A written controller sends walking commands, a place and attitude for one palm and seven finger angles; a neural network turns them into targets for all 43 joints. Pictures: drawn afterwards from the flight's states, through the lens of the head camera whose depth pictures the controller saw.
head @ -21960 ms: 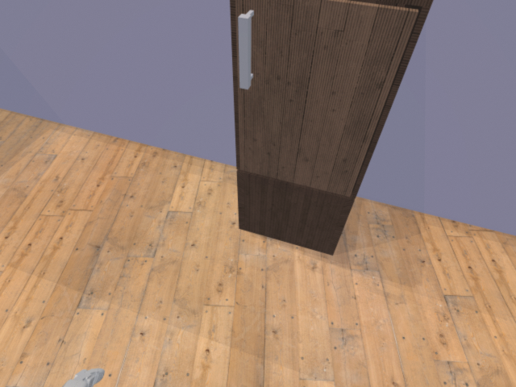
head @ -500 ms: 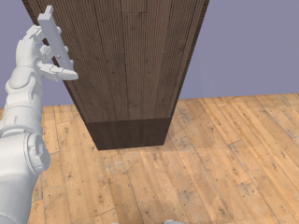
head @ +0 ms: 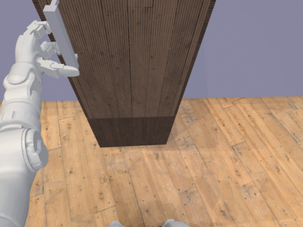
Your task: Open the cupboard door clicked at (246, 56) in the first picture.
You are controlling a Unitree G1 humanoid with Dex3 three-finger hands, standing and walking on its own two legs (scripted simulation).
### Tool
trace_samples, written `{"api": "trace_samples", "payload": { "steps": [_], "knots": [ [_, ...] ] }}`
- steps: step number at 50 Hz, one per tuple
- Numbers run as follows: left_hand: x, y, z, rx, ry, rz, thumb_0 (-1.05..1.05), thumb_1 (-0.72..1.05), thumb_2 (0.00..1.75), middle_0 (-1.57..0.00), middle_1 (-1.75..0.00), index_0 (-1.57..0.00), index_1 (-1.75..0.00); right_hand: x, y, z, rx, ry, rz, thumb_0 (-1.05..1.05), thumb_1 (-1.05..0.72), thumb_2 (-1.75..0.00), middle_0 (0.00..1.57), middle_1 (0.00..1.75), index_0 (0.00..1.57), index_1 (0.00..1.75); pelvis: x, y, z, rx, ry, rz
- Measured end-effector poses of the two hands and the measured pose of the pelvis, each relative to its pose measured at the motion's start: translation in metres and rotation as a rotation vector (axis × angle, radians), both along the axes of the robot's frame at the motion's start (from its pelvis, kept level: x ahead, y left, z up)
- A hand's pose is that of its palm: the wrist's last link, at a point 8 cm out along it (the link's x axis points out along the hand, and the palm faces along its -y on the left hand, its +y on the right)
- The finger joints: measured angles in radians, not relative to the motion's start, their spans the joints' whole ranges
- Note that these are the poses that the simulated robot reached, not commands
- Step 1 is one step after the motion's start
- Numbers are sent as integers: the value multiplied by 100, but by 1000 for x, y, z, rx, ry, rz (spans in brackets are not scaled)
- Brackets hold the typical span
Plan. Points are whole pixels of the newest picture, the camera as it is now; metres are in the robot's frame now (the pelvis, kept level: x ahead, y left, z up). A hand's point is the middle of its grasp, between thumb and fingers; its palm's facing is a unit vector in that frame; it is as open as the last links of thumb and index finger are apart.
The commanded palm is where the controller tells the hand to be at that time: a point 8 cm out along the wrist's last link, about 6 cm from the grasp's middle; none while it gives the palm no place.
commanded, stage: close the thumb around the handle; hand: left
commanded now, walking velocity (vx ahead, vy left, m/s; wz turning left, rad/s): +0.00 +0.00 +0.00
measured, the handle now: (65, 38) +0.58 +0.18 +0.14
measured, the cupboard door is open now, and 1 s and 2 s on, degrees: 0 3 30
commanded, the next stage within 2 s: pull the door open along its arc in 0.60 s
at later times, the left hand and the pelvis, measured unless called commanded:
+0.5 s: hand (63, 52) +0.53 +0.18 +0.14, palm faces -0.06 -1.00 +0.02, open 7.2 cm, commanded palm +0.51 +0.23 +0.14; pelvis +0.01 +0.01 +0.00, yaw -1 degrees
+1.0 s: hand (71, 60) +0.50 +0.16 +0.14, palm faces +0.01 -1.00 -0.01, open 6.2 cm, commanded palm +0.45 +0.20 +0.14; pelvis +0.01 +0.00 +0.00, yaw -2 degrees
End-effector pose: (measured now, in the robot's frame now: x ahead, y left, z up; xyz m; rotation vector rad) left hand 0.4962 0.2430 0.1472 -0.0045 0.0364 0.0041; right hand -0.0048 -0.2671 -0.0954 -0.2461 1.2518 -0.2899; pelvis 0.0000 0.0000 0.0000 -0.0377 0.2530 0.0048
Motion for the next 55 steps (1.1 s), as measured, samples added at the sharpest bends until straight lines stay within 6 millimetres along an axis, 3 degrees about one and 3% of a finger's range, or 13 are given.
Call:
{"api": "trace_samples", "payload": {
  "steps": [6,13,18,22,33,40,48,52,55],
  "knots": [
    [9,-1,-4,3,-2,2,-1,-29,40,-30,-122,-31,-122,-12,1,2,-5,22,-22,1,-91,-90,20,30,21,30,0,0,-1,-1,17,-8],
    [17,5,-3,-1,-8,6,-1,4,54,-33,-126,-33,-126,-25,8,2,9,67,-55,1,-91,-90,20,30,21,30,6,2,-1,-2,29,-21],
    [19,5,-4,5,3,-16,0,30,65,-35,-129,-35,-129,-25,13,1,22,89,-58,1,-91,-90,21,30,21,30,12,4,0,-4,30,-19],
    [16,-2,-5,-7,2,-59,-1,40,70,-37,-131,-37,-131,-18,15,0,26,81,-50,1,-91,-90,21,30,21,30,14,6,1,-5,26,-17],
    [9,-15,-7,0,2,-26,-3,54,79,-37,-134,-39,-135,4,15,-3,28,-18,-15,1,-91,-90,21,30,21,30,4,6,-2,-3,13,-13],
    [5,-20,-6,16,-4,-4,-2,60,81,-33,-133,-36,-134,-7,14,-4,31,-23,-21,1,-91,-90,21,30,21,30,-4,4,-2,1,10,-16],
    [-12,-28,-7,9,-38,1,-1,69,82,-29,-132,-29,-132,-17,11,-5,50,-8,-49,1,-91,-90,20,30,21,30,2,1,1,8,-14,-34],
    [-27,-31,-8,9,-48,3,-1,70,79,-29,-132,-28,-131,-4,10,-5,65,-46,-56,1,-91,-90,20,30,21,30,8,0,4,12,-39,-42],
    [-44,-34,-8,7,-57,-5,-1,70,78,-28,-132,-27,-131,16,9,-4,79,-102,-47,1,-91,-90,20,30,21,30,13,-1,7,14,-62,-45]
  ]
}}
